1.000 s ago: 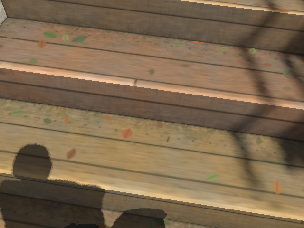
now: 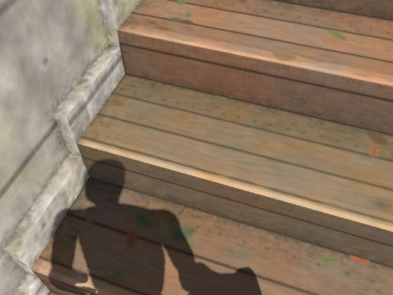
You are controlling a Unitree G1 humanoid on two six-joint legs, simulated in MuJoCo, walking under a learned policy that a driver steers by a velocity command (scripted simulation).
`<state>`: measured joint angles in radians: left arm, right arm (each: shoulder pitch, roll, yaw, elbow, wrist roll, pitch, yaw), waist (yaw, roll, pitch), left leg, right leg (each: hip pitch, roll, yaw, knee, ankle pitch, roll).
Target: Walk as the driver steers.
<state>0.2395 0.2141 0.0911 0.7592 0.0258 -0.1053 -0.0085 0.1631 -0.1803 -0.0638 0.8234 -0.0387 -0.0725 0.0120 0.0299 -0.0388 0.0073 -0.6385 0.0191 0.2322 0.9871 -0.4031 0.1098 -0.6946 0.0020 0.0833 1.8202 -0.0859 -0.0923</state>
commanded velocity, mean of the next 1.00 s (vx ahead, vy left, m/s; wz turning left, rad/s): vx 0.12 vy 0.00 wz -0.49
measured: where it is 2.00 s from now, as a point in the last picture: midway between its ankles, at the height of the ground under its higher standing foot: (222, 269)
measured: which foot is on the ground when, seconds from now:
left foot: down 0.00-0.44, up 0.46-1.00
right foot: up 0.00-0.38, down 0.40-1.00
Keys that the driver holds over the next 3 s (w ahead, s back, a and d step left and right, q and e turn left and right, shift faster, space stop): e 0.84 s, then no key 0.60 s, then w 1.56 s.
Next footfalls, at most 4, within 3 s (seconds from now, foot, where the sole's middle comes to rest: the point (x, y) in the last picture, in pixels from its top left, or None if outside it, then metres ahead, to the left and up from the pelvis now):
0.40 right None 0.38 -0.10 -0.53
1.10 left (187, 244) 0.54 0.08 -0.53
1.48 right None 0.40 -0.08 -0.53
1.94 right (271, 270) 0.47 -0.16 -0.53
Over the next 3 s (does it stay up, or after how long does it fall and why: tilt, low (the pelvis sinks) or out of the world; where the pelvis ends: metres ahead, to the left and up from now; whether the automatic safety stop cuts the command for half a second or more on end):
stays up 0.91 -0.45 0.54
